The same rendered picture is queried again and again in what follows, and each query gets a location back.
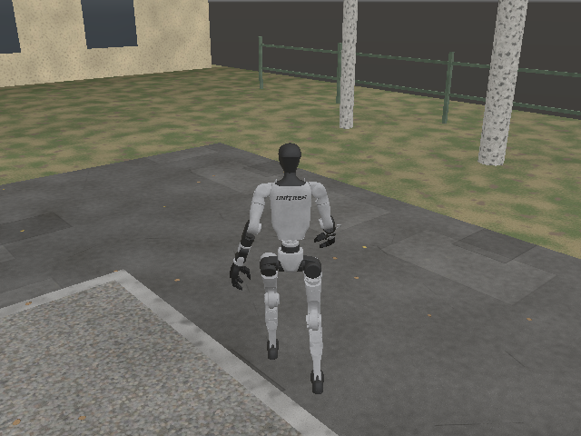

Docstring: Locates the robot right upper arm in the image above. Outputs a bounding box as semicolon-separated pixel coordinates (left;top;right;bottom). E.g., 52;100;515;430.
309;182;333;230

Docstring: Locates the robot right hand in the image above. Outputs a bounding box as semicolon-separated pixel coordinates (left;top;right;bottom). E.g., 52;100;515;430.
314;233;335;248

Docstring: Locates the robot left upper arm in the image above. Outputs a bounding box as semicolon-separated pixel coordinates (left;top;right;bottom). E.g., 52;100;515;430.
247;183;271;235

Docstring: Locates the humanoid robot head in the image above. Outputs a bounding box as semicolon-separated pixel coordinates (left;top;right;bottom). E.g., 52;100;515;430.
275;143;306;186

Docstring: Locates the robot right forearm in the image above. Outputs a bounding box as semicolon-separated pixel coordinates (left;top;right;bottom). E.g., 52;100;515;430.
323;216;336;240

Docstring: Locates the robot left forearm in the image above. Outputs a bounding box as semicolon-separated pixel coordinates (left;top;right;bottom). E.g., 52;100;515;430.
233;220;255;266

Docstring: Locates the robot left hand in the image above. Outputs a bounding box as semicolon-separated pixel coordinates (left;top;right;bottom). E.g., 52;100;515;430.
230;263;251;290

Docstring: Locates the left robot thigh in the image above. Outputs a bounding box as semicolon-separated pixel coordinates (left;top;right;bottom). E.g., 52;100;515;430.
260;253;280;309

